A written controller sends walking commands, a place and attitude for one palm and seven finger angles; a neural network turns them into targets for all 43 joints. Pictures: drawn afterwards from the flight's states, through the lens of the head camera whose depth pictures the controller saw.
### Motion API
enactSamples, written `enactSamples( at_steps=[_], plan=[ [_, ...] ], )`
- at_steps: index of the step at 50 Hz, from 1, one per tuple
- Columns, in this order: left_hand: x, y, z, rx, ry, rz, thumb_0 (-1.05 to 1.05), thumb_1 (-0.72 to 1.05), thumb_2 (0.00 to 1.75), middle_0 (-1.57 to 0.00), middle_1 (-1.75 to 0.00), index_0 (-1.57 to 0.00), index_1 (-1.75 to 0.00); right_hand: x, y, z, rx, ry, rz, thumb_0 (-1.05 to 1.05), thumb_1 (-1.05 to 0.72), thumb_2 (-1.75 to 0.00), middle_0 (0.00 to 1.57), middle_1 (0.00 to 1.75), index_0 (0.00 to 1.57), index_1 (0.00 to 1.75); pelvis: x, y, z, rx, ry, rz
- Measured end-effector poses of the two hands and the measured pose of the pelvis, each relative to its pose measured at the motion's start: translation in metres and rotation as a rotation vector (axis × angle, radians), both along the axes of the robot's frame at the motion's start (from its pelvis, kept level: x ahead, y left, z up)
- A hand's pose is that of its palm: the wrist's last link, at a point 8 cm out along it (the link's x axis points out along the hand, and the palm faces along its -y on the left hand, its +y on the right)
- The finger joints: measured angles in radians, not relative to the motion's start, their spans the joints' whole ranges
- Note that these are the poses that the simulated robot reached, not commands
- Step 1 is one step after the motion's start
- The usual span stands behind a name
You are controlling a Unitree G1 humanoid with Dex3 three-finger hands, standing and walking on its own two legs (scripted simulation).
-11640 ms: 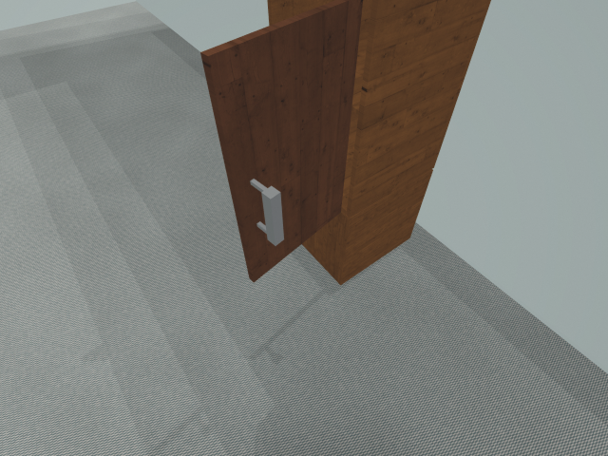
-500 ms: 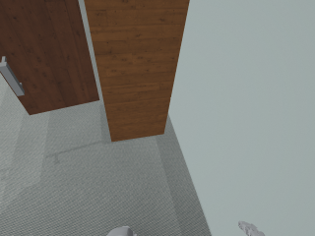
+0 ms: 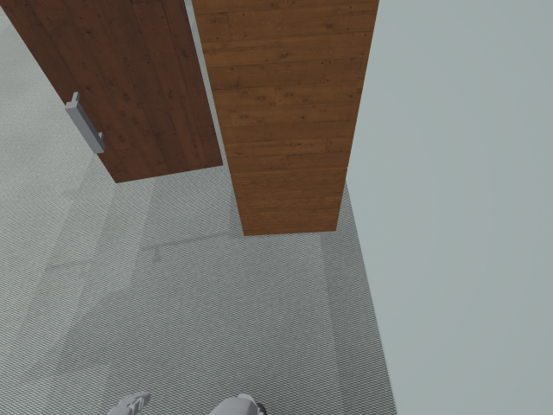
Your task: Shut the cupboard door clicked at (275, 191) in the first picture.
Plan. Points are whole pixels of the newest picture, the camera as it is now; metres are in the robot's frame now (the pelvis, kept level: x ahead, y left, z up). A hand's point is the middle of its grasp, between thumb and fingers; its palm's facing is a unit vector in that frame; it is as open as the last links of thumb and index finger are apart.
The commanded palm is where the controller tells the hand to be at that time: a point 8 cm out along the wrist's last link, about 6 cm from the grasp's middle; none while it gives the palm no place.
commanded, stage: turn to face it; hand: left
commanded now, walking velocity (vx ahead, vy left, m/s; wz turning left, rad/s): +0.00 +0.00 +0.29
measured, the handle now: (87, 123) +0.77 +0.53 -0.07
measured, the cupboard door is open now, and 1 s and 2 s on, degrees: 99 99 99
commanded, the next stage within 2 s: take the last steps up to it in 0.12 s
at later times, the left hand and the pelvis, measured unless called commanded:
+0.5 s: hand out of the picture -0.09 +0.19 -0.16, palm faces +0.33 -0.92 -0.22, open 7.3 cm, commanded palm none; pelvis +0.01 +0.02 +0.01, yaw +13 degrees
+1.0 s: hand (126, 367) +0.21 +0.28 -0.16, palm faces +0.17 -0.97 -0.17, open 7.3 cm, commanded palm none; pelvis +0.13 +0.09 +0.01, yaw +12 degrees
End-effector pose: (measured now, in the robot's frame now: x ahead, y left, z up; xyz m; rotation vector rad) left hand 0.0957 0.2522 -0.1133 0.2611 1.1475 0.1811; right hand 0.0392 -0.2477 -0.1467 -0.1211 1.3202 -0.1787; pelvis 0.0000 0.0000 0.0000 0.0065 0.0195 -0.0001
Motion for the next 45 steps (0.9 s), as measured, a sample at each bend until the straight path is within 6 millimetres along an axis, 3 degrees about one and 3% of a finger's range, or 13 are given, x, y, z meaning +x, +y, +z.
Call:
enactSamples(
  at_steps=[7, 14, 19, 24, 28, 30, 33, 40, 45],
  plan=[
    [-0.042, -0.037, 0.009, -0.041, 0.038, 0.090, 0.01, 0.91, 0.90, -0.20, -0.30, -0.20, -0.30, 0.019, -0.027, 0.013, -0.005, 0.009, 0.066, 0.01, -0.91, -0.90, 0.20, 0.30, 0.20, 0.30, 0.003, -0.020, 0.015, 0.036, -0.026, 0.082],
    [-0.091, -0.038, 0.003, -0.054, 0.085, 0.205, 0.00, 0.93, 0.90, -0.20, -0.30, -0.21, -0.30, 0.060, -0.025, 0.020, -0.029, -0.021, 0.175, 0.01, -0.91, -0.90, 0.19, 0.30, 0.20, 0.30, 0.004, -0.025, 0.016, 0.041, -0.029, 0.146],
    [-0.141, -0.032, -0.005, -0.084, 0.155, 0.300, 0.00, 0.92, 0.90, -0.20, -0.30, -0.20, -0.30, 0.102, 0.003, 0.027, -0.029, -0.088, 0.282, 0.01, -0.91, -0.90, 0.19, 0.30, 0.19, 0.30, 0.004, -0.013, 0.014, 0.030, -0.030, 0.186],
    [-0.194, -0.017, -0.016, -0.122, 0.258, 0.398, 0.00, 0.91, 0.90, -0.20, -0.30, -0.20, -0.30, 0.147, 0.051, 0.040, -0.024, -0.176, 0.389, 0.01, -0.91, -0.90, 0.19, 0.30, 0.19, 0.30, 0.008, 0.011, 0.011, 0.023, -0.026, 0.218],
    [-0.218, 0.002, -0.031, -0.157, 0.356, 0.431, 0.01, 0.91, 0.90, -0.20, -0.30, -0.20, -0.30, 0.166, 0.087, 0.040, -0.031, -0.266, 0.424, 0.00, -0.91, -0.90, 0.20, 0.30, 0.20, 0.30, 0.013, 0.038, 0.000, 0.008, -0.029, 0.229],
    [-0.210, 0.014, -0.030, -0.160, 0.369, 0.422, 0.01, 0.91, 0.90, -0.20, -0.30, -0.20, -0.30, 0.160, 0.098, 0.041, -0.031, -0.260, 0.413, 0.00, -0.91, -0.90, 0.20, 0.30, 0.20, 0.30, 0.018, 0.048, 0.003, 0.008, -0.034, 0.223],
    [-0.178, 0.033, -0.025, -0.158, 0.320, 0.395, 0.01, 0.91, 0.90, -0.19, -0.30, -0.20, -0.30, 0.137, 0.107, 0.038, -0.029, -0.191, 0.383, 0.00, -0.91, -0.90, 0.20, 0.30, 0.20, 0.30, 0.028, 0.061, 0.010, 0.001, -0.035, 0.227],
    [-0.072, 0.070, -0.016, -0.135, 0.150, 0.317, 0.01, 0.91, 0.90, -0.19, -0.30, -0.20, -0.30, 0.068, 0.101, 0.030, -0.050, 0.048, 0.272, 0.00, -0.94, -0.90, 0.20, 0.30, 0.20, 0.30, 0.060, 0.084, 0.016, 0.003, -0.029, 0.226],
    [0.009, 0.082, -0.015, -0.126, 0.071, 0.250, 0.01, 0.91, 0.90, -0.19, -0.30, -0.20, -0.30, 0.026, 0.103, 0.028, -0.044, 0.218, 0.194, 0.00, -0.93, -0.90, 0.20, 0.30, 0.20, 0.30, 0.093, 0.091, 0.013, 0.010, -0.023, 0.222]
  ],
)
